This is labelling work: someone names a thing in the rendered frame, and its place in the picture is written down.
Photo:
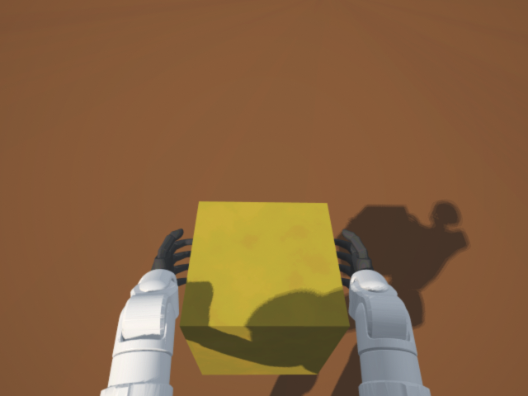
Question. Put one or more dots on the robot right hand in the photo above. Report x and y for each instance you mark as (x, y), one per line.
(358, 257)

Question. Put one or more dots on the robot right forearm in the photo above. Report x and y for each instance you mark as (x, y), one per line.
(385, 341)

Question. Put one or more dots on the robot left hand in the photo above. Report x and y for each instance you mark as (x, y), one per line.
(166, 259)

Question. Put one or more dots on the carton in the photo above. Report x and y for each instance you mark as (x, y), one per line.
(263, 292)

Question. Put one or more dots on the robot left forearm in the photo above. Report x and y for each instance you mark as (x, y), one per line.
(144, 339)

